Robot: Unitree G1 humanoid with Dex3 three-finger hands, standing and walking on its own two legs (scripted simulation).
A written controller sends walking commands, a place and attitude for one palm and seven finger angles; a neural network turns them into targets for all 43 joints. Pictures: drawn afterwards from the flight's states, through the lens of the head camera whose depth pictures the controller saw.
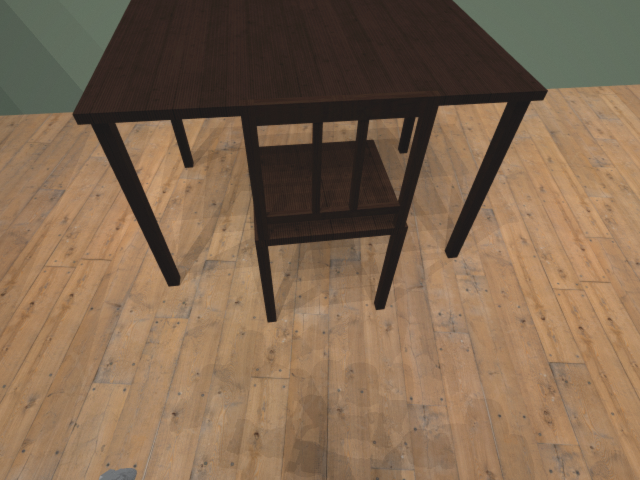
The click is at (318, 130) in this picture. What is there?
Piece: chair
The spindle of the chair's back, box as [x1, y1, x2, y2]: [312, 122, 322, 213]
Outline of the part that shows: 322,122 313,123 312,213 319,212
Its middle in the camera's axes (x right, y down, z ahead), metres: -0.01 -0.16 +0.90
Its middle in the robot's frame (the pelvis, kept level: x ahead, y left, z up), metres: +0.78 +0.05 -0.10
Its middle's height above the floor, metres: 0.67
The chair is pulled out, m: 0.00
